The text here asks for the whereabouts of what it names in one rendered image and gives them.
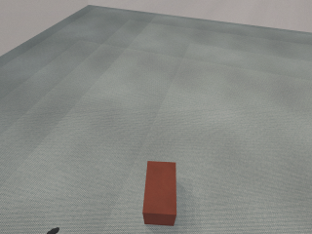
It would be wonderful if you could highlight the carton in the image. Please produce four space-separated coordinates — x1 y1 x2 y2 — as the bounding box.
142 161 176 226

